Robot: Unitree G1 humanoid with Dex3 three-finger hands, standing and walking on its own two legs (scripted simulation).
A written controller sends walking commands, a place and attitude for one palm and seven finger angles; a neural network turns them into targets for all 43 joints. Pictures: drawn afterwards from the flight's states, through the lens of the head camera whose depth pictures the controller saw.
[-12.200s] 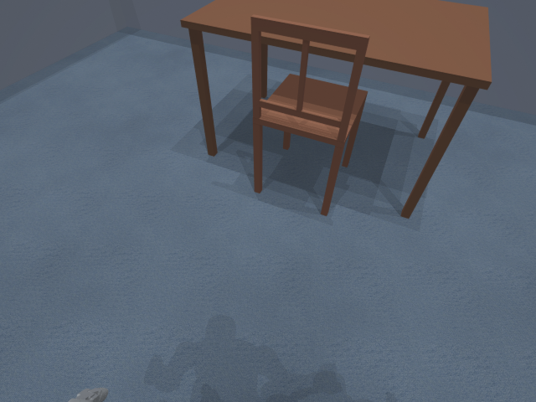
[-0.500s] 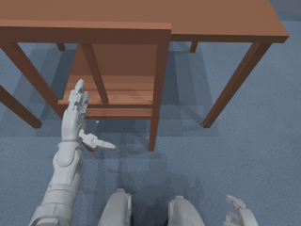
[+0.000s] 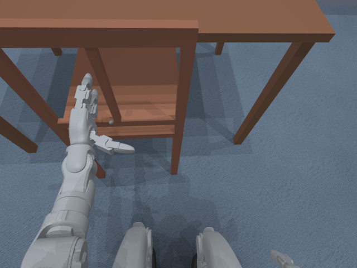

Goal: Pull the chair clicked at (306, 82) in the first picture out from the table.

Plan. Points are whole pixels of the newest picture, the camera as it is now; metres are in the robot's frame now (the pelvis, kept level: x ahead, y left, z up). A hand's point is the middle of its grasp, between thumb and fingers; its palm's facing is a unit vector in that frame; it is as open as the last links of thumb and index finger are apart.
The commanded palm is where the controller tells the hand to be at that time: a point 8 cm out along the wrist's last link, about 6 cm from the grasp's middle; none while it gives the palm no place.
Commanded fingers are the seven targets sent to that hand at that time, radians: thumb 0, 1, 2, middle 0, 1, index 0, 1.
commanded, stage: push the fingers through the gap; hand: left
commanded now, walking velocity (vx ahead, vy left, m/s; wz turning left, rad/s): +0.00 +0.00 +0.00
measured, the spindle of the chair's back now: (107, 89) +0.52 +0.17 +0.03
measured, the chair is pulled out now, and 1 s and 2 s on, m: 0.00 0.00 0.00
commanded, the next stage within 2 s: hook a spindle and tug to test in 0.96 s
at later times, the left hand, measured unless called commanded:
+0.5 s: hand (113, 103) +0.48 +0.15 +0.03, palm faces +0.07 -1.00 -0.01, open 16.9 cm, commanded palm +0.46 +0.19 +0.03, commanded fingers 0.00 -0.50 0.30 -0.06 -0.08 -0.06 -0.08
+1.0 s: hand (114, 99) +0.49 +0.15 +0.02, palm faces +0.07 -1.00 -0.02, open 16.9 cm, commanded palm +0.47 +0.19 +0.03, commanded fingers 0.00 -0.50 0.30 -0.06 -0.08 -0.06 -0.08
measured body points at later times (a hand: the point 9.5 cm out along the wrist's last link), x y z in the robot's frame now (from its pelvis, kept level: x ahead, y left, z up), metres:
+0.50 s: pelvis +0.00 +0.00 -0.01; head +0.14 +0.02 +0.42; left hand +0.47 +0.20 +0.03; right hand +0.05 -0.26 -0.13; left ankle +0.05 +0.10 -0.62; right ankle +0.01 -0.12 -0.62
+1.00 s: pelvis +0.01 +0.00 +0.00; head +0.16 +0.02 +0.42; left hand +0.48 +0.20 +0.02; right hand +0.04 -0.26 -0.13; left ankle +0.05 +0.10 -0.62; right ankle +0.01 -0.12 -0.62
